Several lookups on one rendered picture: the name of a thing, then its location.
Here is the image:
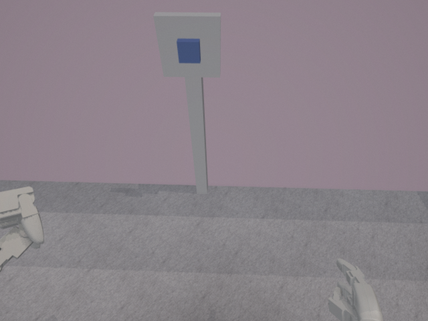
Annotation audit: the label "button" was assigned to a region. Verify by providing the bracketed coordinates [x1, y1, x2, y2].
[177, 39, 201, 64]

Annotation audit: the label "panel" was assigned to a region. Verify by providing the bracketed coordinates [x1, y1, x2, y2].
[153, 12, 221, 194]

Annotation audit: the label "left robot hand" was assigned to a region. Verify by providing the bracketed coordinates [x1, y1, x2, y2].
[0, 187, 44, 272]

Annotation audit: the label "right robot hand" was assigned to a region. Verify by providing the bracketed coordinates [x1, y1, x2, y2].
[328, 258, 383, 321]

